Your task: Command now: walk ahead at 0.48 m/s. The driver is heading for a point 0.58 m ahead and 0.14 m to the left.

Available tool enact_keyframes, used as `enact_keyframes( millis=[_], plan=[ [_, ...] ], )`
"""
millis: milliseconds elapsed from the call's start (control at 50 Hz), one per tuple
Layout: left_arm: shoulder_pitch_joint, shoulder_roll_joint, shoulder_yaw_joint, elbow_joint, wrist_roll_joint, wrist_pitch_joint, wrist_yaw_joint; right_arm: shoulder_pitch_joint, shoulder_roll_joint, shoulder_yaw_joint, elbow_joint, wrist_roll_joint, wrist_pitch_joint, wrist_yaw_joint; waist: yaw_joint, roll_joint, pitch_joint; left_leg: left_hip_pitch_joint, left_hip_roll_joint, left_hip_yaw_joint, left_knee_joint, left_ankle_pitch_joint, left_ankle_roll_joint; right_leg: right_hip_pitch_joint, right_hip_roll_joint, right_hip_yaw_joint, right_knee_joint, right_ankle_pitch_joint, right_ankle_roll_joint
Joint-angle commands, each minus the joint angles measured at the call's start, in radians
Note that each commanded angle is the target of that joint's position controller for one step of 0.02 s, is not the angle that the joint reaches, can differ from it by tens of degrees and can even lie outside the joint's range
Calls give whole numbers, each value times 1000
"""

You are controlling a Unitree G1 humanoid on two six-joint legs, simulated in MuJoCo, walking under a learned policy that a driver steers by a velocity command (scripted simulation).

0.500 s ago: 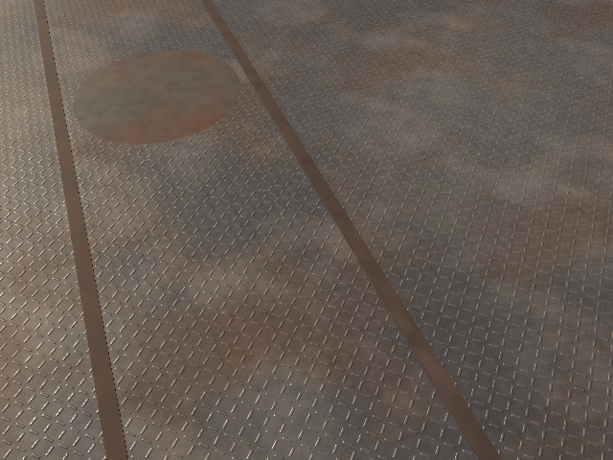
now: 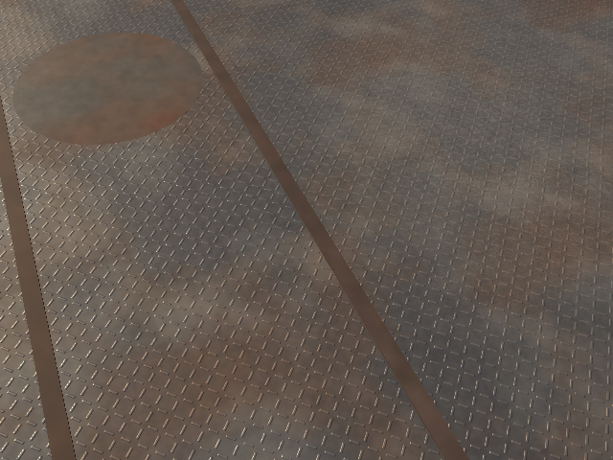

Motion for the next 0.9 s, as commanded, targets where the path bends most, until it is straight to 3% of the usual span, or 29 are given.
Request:
enact_keyframes(
  millis=[20, 80, 100, 120, 140, 160, 180, 200, 220, 240, 260, 300, 360, 480, 560, 620, 660, 680, 700, 720, 740, 760, 780, 800, 820, 860, 900],
  plan=[
    [-167, 40, -1, -107, -8, -18, 2, 41, -161, -31, -13, -3, -12, -9, -6, 139, 97, -56, 263, -102, -26, 462, 118, 13, 35, -41, -125, 29, -19],
    [-109, 64, 9, -98, -9, -25, 14, 7, -177, -34, -1, -4, -9, -16, 41, 137, 69, -3, 290, -81, 68, 709, 95, 140, 70, -45, -191, -27, -73],
    [-31, 80, 18, -73, -9, -29, 22, -2, -184, -36, 3, -6, -6, -18, 73, 138, 20, 19, 281, -64, 170, 869, 80, 234, 107, -60, -203, -69, -93],
    [116, 97, 30, -26, -8, -38, 32, -11, -191, -38, 6, -6, 0, -17, 135, 129, -59, -4, 259, -41, 345, 927, 64, 407, 134, -69, -260, -59, -118],
    [281, 139, 48, 22, 8, -48, 44, -11, -182, -33, -1, -2, 2, -16, 198, 103, -154, -148, 223, -19, 570, 751, 49, 653, 61, 4, -274, -80, -150],
    [404, 242, 74, 33, 34, -50, 56, 58, -87, -10, -39, 24, 2, -6, 184, -87, -306, -445, 112, 38, 936, 270, 10, 934, -240, 415, -311, -282, -232],
    [392, 230, 71, 36, 5, -42, 41, 60, -122, -28, -27, 4, 3, -10, 161, -132, -320, -580, 6, -73, 1116, -284, 25, 923, -331, 712, -424, -187, -250],
    [282, 214, 71, 29, -19, -32, 42, 40, -146, -39, -34, 10, 7, -10, 108, -114, -219, -674, 46, -111, 1179, -203, 34, 826, -317, 652, -491, -351, -262],
    [178, 122, 52, 2, -23, -38, 41, -34, -149, -35, -40, 4, 7, -5, 89, -14, -83, -682, 105, -96, 1135, -104, 34, 665, -273, 507, -538, -387, -236],
    [127, 80, 39, -1, -19, -47, 42, -65, -127, -34, -43, 5, 10, 1, 63, -7, -19, -639, 134, -90, 1073, -50, 34, 549, -224, 396, -581, -313, -197],
    [129, 56, 32, 16, -17, -57, 45, -66, -117, -34, -41, -9, 22, 6, 38, -13, 13, -595, 153, -94, 1033, -32, 25, 476, -187, 307, -599, -203, -172],
    [172, 50, 29, 41, -17, -80, 48, -51, -90, -31, -27, -20, 45, 18, 20, -3, 13, -549, 161, -89, 1008, -7, 12, 434, -164, 206, -621, -80, -154],
    [223, 70, 34, 65, -23, -99, 50, -138, -85, -35, -57, -15, 63, 29, 18, -2, 39, -658, 174, -76, 964, 80, 0, 471, -151, 93, -650, 16, -139],
    [304, 56, 24, 96, -24, -96, 61, -357, -63, -22, -134, -9, 57, 42, 59, 3, 77, -746, 152, 2, 699, 275, -18, 553, -111, -72, -633, 240, -93],
    [382, 66, 21, 128, -21, -86, 78, -479, -51, -7, -185, -15, 56, 47, 95, -2, 89, -732, 124, 90, 529, 272, 8, 677, -141, -128, -591, 406, -88],
    [383, 94, 26, 135, -16, -71, 91, -459, -69, -13, -193, -19, 56, 44, 67, -30, 54, -645, 63, 138, 475, 152, 59, 765, -167, -172, -463, 734, -79],
    [363, 122, 35, 130, -11, -56, 98, -354, -97, -27, -165, -22, 58, 37, 14, -60, -10, -522, -1, 164, 468, 41, 109, 789, -179, -195, -274, 959, -78],
    [351, 137, 40, 120, -8, -47, 96, -261, -122, -41, -139, -24, 53, 34, -24, -67, -64, -411, -24, 150, 434, 4, 139, 761, -186, -195, -118, 936, -86],
    [332, 135, 41, 109, -15, -44, 90, -117, -155, -61, -95, -40, 43, 26, -97, -27, -124, -206, -12, 89, 323, 65, 178, 638, -167, -203, 122, 762, -73],
    [343, 73, 27, 75, -20, -50, 82, -39, -243, -87, -81, -48, 38, 9, -100, 116, -214, 33, 237, -197, 325, 211, 242, 388, -88, -205, 452, 119, -45],
    [374, 28, 22, 16, -49, -52, 69, -91, -311, -102, -108, -27, 47, 5, -30, 271, -306, 249, 487, -707, 231, 533, 431, 26, 133, -77, 770, -523, 1],
    [272, 87, 32, 17, -30, -54, 72, -109, -266, -94, -103, 8, 54, -4, -43, 43, -220, 154, 447, -512, 216, 683, 381, -26, 43, 57, 737, -397, -5],
    [245, 69, 28, 4, -43, -63, 71, -169, -217, -79, -103, 9, 47, -8, -13, 49, -121, 31, 415, -386, 210, 824, 344, -8, 21, 59, 671, -335, -7],
    [271, 58, 27, 24, -39, -61, 72, -217, -165, -65, -103, 8, 44, -8, 35, 1, -57, -83, 365, -294, 173, 820, 286, 41, -3, 57, 580, -312, -2],
    [268, 64, 31, 31, -16, -43, 73, -246, -137, -56, -105, 14, 39, -11, 55, -2, -22, -166, 317, -224, 148, 817, 246, 96, -16, 59, 513, -299, 4],
    [305, 38, 30, 42, -1, -7, 66, -254, -126, -43, -94, 9, 24, -12, 90, 29, -31, -239, 267, -145, 132, 892, 210, 184, 1, 45, 430, -277, 19],
    [315, 20, 29, 47, -7, 8, 60, -227, -154, -44, -75, 2, 14, -12, 101, 52, -49, -229, 235, -90, 139, 1003, 183, 185, 15, 28, 353, -222, 29]
  ],
)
